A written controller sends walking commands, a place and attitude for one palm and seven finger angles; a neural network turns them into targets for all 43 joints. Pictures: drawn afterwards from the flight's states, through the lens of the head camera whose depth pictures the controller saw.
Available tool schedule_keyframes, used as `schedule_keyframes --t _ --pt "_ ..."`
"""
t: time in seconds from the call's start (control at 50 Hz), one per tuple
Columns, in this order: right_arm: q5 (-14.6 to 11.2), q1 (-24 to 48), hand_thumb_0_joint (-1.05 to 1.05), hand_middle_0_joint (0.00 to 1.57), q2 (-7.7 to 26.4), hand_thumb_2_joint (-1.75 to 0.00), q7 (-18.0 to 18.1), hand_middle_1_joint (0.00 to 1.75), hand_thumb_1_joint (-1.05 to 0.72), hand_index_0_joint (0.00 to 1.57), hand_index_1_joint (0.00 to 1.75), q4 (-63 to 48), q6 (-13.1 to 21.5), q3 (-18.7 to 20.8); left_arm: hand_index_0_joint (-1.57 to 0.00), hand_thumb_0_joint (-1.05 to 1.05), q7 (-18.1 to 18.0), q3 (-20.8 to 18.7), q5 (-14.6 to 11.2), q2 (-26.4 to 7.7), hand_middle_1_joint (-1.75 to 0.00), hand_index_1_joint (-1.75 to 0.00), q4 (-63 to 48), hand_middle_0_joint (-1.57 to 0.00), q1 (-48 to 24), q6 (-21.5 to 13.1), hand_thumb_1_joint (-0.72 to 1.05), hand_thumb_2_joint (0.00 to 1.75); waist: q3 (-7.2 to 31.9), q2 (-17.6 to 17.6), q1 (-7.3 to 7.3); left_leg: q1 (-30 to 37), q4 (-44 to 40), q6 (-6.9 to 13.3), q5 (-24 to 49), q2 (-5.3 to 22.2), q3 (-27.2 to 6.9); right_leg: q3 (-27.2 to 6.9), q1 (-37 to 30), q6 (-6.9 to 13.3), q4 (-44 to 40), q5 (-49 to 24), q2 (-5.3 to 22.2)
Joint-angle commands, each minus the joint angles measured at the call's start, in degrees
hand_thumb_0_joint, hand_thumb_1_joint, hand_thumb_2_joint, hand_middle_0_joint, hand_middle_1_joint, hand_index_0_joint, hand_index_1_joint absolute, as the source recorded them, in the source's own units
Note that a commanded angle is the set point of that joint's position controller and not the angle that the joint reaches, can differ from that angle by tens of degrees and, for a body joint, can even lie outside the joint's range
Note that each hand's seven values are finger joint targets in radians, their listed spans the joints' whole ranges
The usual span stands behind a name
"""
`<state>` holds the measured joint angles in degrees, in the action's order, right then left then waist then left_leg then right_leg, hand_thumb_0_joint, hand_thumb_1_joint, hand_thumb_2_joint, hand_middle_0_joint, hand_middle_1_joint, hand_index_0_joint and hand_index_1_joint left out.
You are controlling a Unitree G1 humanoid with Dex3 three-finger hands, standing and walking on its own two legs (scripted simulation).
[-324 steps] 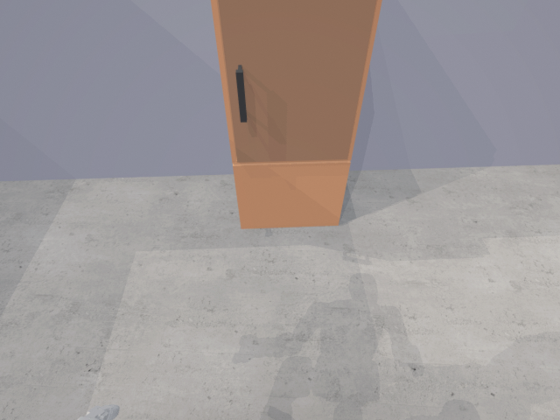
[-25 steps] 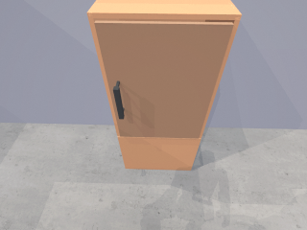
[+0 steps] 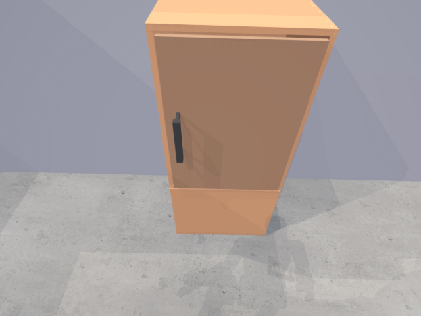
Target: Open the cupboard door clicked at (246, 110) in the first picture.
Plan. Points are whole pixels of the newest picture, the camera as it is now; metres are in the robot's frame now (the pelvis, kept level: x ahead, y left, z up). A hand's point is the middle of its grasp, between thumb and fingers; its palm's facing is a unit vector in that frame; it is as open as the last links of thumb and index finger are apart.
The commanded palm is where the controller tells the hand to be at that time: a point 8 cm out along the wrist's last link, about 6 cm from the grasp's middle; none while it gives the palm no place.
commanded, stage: shuffle to correct the standing spot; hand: left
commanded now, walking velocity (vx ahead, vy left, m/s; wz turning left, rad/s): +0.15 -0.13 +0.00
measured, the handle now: (178, 138) +0.63 +0.14 -0.06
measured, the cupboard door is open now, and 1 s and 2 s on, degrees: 0 0 0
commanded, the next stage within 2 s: come to a stop and stand still in 0.50 s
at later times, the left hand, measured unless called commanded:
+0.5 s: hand out of the picture -0.03 +0.10 -0.19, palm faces +0.08 -0.99 -0.10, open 7.4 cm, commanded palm none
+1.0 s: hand (175, 307) +0.19 +0.09 -0.17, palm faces +0.07 -0.97 -0.23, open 7.3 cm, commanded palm none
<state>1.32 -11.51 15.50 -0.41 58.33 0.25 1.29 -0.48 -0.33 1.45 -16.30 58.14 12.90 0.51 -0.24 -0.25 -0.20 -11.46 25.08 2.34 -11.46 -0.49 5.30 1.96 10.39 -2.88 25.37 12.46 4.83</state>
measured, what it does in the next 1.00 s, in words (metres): walks ahead: right foot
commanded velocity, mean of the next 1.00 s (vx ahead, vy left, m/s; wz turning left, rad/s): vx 0.02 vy -0.01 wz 0.01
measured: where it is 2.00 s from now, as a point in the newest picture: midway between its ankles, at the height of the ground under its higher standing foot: outside the picture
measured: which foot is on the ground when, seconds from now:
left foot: down 0.00-0.78, up 0.80-1.00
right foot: down 0.00-0.48, up 0.50-0.74, down 0.76-1.00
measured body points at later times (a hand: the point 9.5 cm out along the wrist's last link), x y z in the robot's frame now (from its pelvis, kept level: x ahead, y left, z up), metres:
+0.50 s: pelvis +0.06 -0.04 -0.02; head +0.06 -0.02 +0.43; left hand -0.03 +0.16 -0.18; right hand +0.06 -0.27 -0.16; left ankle +0.06 +0.06 -0.74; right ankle +0.01 -0.15 -0.73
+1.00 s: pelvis +0.10 -0.08 -0.01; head +0.14 -0.10 +0.43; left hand +0.19 +0.14 -0.15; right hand +0.13 -0.33 -0.18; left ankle +0.07 +0.02 -0.68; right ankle +0.18 -0.22 -0.74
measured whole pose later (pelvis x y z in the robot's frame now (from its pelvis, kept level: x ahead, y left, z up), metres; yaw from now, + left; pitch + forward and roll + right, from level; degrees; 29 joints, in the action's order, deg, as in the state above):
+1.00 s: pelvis +0.10 -0.08 -0.01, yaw +1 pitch -1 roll +0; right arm 1.0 -12.6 11.6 0.8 59.4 -3.9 4.7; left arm -2.9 -2.4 1.6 -7.4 55.0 8.0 -0.2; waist -6.1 1.8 0.3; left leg -24.7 62.8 -2.8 -29.0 -0.1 2.7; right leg 6.9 20.7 -0.9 31.8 9.1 6.7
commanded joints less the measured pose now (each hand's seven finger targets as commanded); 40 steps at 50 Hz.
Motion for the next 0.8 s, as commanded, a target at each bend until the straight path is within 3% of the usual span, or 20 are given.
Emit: schedule_keyframes --t 0.0,0.1,0.18,0.22,0.26,0.3,0.36,0.4,0.42,0.44,0.46,0.48,0.54,0.58,0.62,0.68,0.72,0.74,0.76,0.78 --pt "-0.02 -1.63 0.0 0.2 5.95 -0.9 0.75 0.3 -0.9 0.2 0.3 -2.03 0.36 1.05 -0.2 0.0 -0.71 -0.45 0.13 -2.24 -0.3 -0.3 -0.93 -0.2 3.98 -0.14 0.9 0.9 -1.08 2.24 0.33 -3.19 -13.5 -0.21 -19.65 9.52 -11.68 -0.07 1.31 2.4 -1.11 6.34 -0.38" --pt "0.12 -3.07 0.0 0.2 8.37 -0.9 1.43 0.3 -0.9 0.2 0.3 -1.61 -0.58 2.3 -0.2 0.0 0.35 -0.85 0.73 -1.3 -0.3 -0.3 -0.56 -0.2 7.19 0.73 0.9 0.9 -5.52 4.6 0.3 -4.97 -14.85 2.39 -27.15 13.37 -14.89 2.02 5.79 3.05 3.4 9.02 -2.57" --pt "0.07 -4.24 0.0 0.2 6.3 -0.9 1.85 0.3 -0.9 0.2 0.3 -0.87 -0.49 2.34 -0.2 0.0 0.63 -1.41 0.48 -0.11 -0.3 -0.3 0.2 -0.2 11.03 0.36 0.9 0.9 -6.59 2.92 -0.34 -7.59 -9.71 1.94 -24.07 11.48 -11.11 -0.12 3.39 3.99 -0.51 8.73 -1.83" --pt "-0.12 -4.4 0.0 0.2 3.96 -0.9 1.87 0.3 -0.9 0.2 0.3 -0.96 -0.27 2.0 -0.2 0.0 0.4 -1.82 0.38 -1.07 -0.3 -0.3 0.55 -0.2 13.29 -0.18 0.9 0.9 -6.89 -1.21 -0.89 -9.93 -2.6 0.71 -20.33 7.9 -6.92 -6.09 2.32 5.64 -5.11 12.65 0.93" --pt "-0.25 -4.92 0.0 0.2 0.1 -0.9 1.71 0.3 -0.9 0.2 0.3 -0.99 0.05 1.18 -0.2 0.0 -0.19 -2.57 0.09 -2.5 -0.3 -0.3 1.54 -0.2 15.41 -0.47 0.9 0.9 -6.8 -10.6 -1.09 -13.81 9.09 -0.82 -15.33 2.74 0.34 -14.52 0.57 8.92 -10.92 19.01 5.97" --pt "-0.23 -3.8 0.0 0.2 -1.28 -0.9 1.6 0.3 -0.9 0.2 0.3 -1.25 0.23 1.17 -0.2 0.0 -0.8 -3.05 -0.19 -2.37 -0.3 -0.3 2.06 -0.2 16.91 -0.89 0.9 0.9 -7.08 -11.88 -1.52 -16.52 18.15 -0.8 -15.3 3.13 1.0 -18.53 -0.09 12.43 -13.61 16.91 9.66" --pt "-0.42 -4.68 0.0 0.2 -3.08 -0.9 1.53 0.3 -0.9 0.2 0.3 -0.76 1.13 1.13 -0.2 0.0 -0.85 -3.01 0.3 -0.2 -0.3 -0.3 2.54 -0.2 16.02 -1.39 0.9 0.9 -5.82 -6.93 -0.05 -15.15 17.77 -0.6 -16.21 3.93 0.98 -14.08 -0.72 14.09 -9.25 4.33 9.32" --pt "-0.47 -10.48 0.0 0.2 -4.46 -0.9 1.61 0.3 -0.9 0.2 0.3 1.56 1.63 0.9 -0.2 0.0 -0.81 -2.62 0.05 1.01 -0.3 -0.3 2.28 -0.2 13.17 -1.25 0.9 0.9 -4.4 -5.55 2.76 -2.89 6.83 -0.81 -8.9 3.5 2.5 -8.25 6.1 11.51 -3.83 3.46 5.82" --pt "-0.44 -14.62 0.0 0.2 -3.33 -0.9 1.97 0.3 -0.9 0.2 0.3 3.39 2.1 1.07 -0.2 0.0 -0.57 -2.33 -0.25 2.78 -0.3 -0.3 2.11 -0.2 12.22 -0.96 0.9 0.9 -4.14 -1.42 3.99 4.18 1.07 -0.36 -6.14 5.19 -0.69 -4.79 11.41 9.11 2.46 4.97 2.18" --pt "0.04 -18.89 0.0 0.2 1.06 -0.9 2.72 0.3 -0.9 0.2 0.3 4.9 2.47 2.27 -0.2 0.0 -0.14 -1.9 -0.41 5.77 -0.3 -0.3 1.51 -0.2 12.7 -0.88 0.9 0.9 -3.75 9.94 5.11 11.18 -6.1 3.23 -7.65 15.35 -15.68 -0.6 20.98 5.75 14.0 7.36 -3.02" --pt "0.44 -23.13 0.0 0.2 4.94 -0.9 3.36 0.3 -0.9 0.2 0.3 5.7 2.44 3.45 -0.2 0.0 0.03 -1.53 0.01 6.69 -0.3 -0.3 -0.17 -0.2 10.12 -1.1 0.9 0.9 -4.44 15.02 6.36 14.11 -13.05 7.94 -4.72 25.88 -27.73 2.9 28.72 3.9 25.25 17.64 -4.49" --pt "0.32 -21.48 0.0 0.2 4.75 -0.9 3.46 0.3 -0.9 0.2 0.3 5.15 2.23 3.33 -0.2 0.0 0.24 -2.08 0.7 5.11 -0.3 -0.3 -1.15 -0.2 7.93 -0.7 0.9 0.9 -6.27 8.59 5.61 10.26 -13.93 10.0 -5.3 27.6 -26.41 -1.14 28.64 4.44 31.7 16.92 -1.12" --pt "0.15 -15.65 0.0 0.2 0.29 -0.9 3.48 0.3 -0.9 0.2 0.3 4.1 3.17 1.97 -0.2 0.0 0.93 -2.57 0.9 5.78 -0.3 -0.3 -0.3 -0.2 7.12 -0.55 0.9 0.9 -9.77 7.12 2.82 2.31 -14.31 9.06 1.26 23.96 -17.73 -2.54 27.28 3.23 35.28 9.55 2.1" --pt "0.27 -14.56 0.0 0.2 0.46 -0.9 3.56 0.3 -0.9 0.2 0.3 3.77 3.63 2.05 -0.2 0.0 1.38 -2.33 0.49 7.52 -0.3 -0.3 -0.51 -0.2 6.9 -0.49 0.9 0.9 -7.49 5.16 1.81 2.82 -12.52 8.46 10.84 21.56 -11.83 -0.82 24.13 2.18 29.29 7.4 2.3" --pt "0.46 -13.19 0.0 0.2 0.54 -0.9 3.54 0.3 -0.9 0.2 0.3 3.42 3.48 2.03 -0.2 0.0 1.21 -2.03 0.12 9.01 -0.3 -0.3 -0.98 -0.2 5.93 -0.5 0.9 0.9 -5.95 6.15 1.26 1.38 -9.74 6.79 20.49 18.24 -5.27 1.67 17.71 1.73 20.06 5.46 1.34" --pt "0.18 -11.02 0.0 0.2 0.21 -0.9 3.35 0.3 -0.9 0.2 0.3 3.38 2.32 2.1 -0.2 0.0 0.25 -1.95 -0.37 8.64 -0.3 -0.3 0.22 -0.2 8.05 -0.78 0.9 0.9 -3.49 8.45 -0.12 -1.13 -2.85 3.76 22.95 14.49 -1.64 4.7 5.98 1.55 8.48 -2.92 -1.44" --pt "-0.36 -11.37 0.0 0.2 -1.21 -0.9 2.83 0.3 -0.9 0.2 0.3 3.67 1.79 1.97 -0.2 0.0 -0.59 -2.8 -0.31 4.46 -0.3 -0.3 1.8 -0.2 13.26 -1.64 0.9 0.9 -0.46 1.93 -2.47 -4.32 3.87 -0.52 11.37 10.54 0.07 2.54 -4.56 1.32 -0.57 -18.32 0.75" --pt "-0.77 -13.2 0.0 0.2 -3.93 -0.9 2.41 0.3 -0.9 0.2 0.3 3.29 1.36 1.76 -0.2 0.0 -1.37 -3.47 -0.05 0.13 -0.3 -0.3 1.54 -0.2 13.22 -2.23 0.9 0.9 2.64 -7.06 -1.53 -8.75 9.6 -2.81 -4.13 6.67 1.94 -5.92 -9.54 4.08 1.47 -35.48 9.06" --pt "-1.26 -15.62 0.0 0.2 -5.35 -0.9 2.43 0.3 -0.9 0.2 0.3 2.82 0.38 2.09 -0.2 0.0 -1.62 -3.96 -0.2 -3.29 -0.3 -0.3 0.6 -0.2 12.36 -2.27 0.9 0.9 5.49 -12.7 -0.58 -8.27 16.16 -3.78 -18.46 3.32 1.68 -10.43 -8.57 8.87 -0.1 -47.27 16.86" --pt "-1.18 -16.18 0.0 0.2 -5.08 -0.9 2.7 0.3 -0.9 0.2 0.3 2.52 -0.32 2.52 -0.2 0.0 -1.58 -4.19 -0.17 -4.15 -0.3 -0.3 -0.4 -0.2 11.22 -1.96 0.9 0.9 5.16 -9.87 -0.44 -7.43 22.58 -3.38 -22.67 3.0 -0.57 -9.78 -6.15 11.39 -0.91 -50.02 18.47"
